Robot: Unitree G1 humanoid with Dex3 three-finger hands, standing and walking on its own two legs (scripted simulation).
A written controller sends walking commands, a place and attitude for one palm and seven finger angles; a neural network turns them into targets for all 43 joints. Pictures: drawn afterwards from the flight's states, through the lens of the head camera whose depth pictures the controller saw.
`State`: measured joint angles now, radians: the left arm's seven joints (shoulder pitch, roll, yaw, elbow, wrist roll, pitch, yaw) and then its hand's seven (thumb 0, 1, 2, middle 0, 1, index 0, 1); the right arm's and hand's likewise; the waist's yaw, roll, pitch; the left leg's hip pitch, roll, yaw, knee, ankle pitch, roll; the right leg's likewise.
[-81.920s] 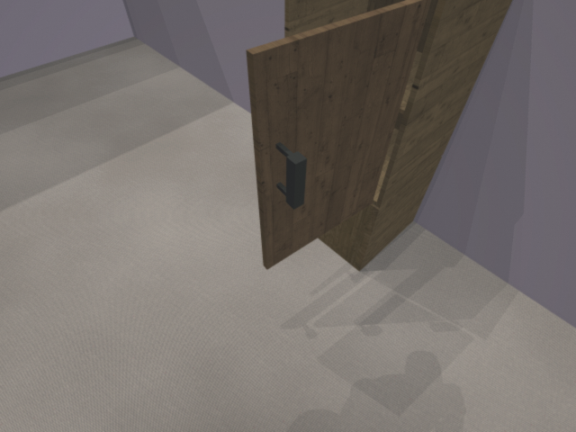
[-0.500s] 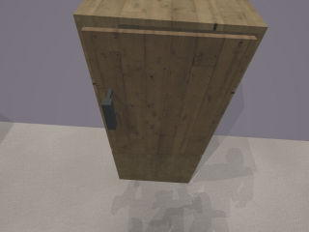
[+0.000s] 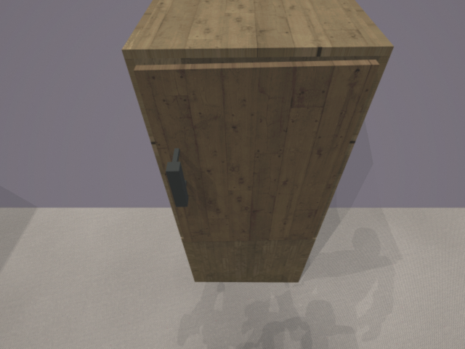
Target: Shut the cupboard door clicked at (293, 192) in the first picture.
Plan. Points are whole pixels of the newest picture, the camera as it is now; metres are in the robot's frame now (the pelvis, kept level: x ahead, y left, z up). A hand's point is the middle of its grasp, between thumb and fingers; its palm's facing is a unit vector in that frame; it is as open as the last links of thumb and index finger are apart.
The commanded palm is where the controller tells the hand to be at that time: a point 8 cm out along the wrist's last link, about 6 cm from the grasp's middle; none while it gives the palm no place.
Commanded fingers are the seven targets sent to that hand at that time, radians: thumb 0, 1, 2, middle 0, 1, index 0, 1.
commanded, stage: look again from close up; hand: left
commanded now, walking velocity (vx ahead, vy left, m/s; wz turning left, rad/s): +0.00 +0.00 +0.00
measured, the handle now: (179, 177) +0.46 +0.15 +0.01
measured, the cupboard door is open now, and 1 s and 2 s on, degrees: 2 2 2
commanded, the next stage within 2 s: raise the hand and make a fist in 0.52 s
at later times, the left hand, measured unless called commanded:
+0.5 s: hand out of the picture +0.04 +0.16 -0.17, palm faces +0.01 -0.98 -0.21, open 7.3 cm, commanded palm none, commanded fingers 0.00 0.90 0.90 -0.20 -0.30 -0.20 -0.30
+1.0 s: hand (162, 327) +0.17 +0.14 -0.06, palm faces +0.05 -1.00 +0.01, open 6.4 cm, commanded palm +0.14 +0.21 -0.05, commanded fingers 0.00 0.90 0.90 -0.55 -0.68 -0.55 -0.68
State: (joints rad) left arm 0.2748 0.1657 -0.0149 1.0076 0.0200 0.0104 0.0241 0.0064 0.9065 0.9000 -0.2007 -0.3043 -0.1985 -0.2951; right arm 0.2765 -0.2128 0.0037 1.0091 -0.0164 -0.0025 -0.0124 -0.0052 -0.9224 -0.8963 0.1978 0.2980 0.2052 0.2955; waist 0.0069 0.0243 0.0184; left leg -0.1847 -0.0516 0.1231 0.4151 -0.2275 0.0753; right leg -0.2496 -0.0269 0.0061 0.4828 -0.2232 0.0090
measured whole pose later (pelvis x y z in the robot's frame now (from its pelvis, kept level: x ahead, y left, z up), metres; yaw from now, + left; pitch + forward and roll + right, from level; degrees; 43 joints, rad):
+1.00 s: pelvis -0.01 -0.05 -0.09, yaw +4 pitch +12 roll +1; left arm 0.39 0.19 0.14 0.18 -0.26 -0.54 -0.33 0.01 0.91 0.90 -0.38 -0.50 -0.38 -0.49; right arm 0.15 -0.28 -0.07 0.51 0.02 -0.26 0.00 0.01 -0.91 -0.90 0.20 0.30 0.20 0.30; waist 0.01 -0.05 -0.14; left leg -0.82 0.01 0.05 1.13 -0.52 0.01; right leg -0.84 -0.01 -0.08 1.14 -0.51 -0.07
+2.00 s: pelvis +0.00 -0.01 -0.07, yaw +4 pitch +12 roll -3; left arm 0.41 0.25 0.13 -0.11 -0.26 -0.31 -0.23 0.02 0.90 0.90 -1.26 -1.46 -1.25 -1.45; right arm 0.26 -0.23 0.06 0.44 0.02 -0.16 -0.04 0.01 -0.90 -0.90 0.20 0.30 0.21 0.30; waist 0.02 0.03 -0.13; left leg -0.76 0.00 0.01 1.07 -0.51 0.06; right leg -0.73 -0.01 -0.11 1.00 -0.47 -0.01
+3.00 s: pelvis -0.01 -0.04 -0.06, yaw +4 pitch +11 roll -1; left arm 0.12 0.23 0.12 0.10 -0.24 -0.27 -0.20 0.02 0.90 0.90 -1.30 -1.50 -1.30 -1.50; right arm 0.27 -0.25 0.05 0.52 0.02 -0.16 -0.05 0.01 -0.90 -0.90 0.20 0.30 0.21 0.30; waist 0.00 0.03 -0.11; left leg -0.72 0.01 0.01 1.01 -0.48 0.02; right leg -0.71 0.00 -0.11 0.98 -0.45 -0.05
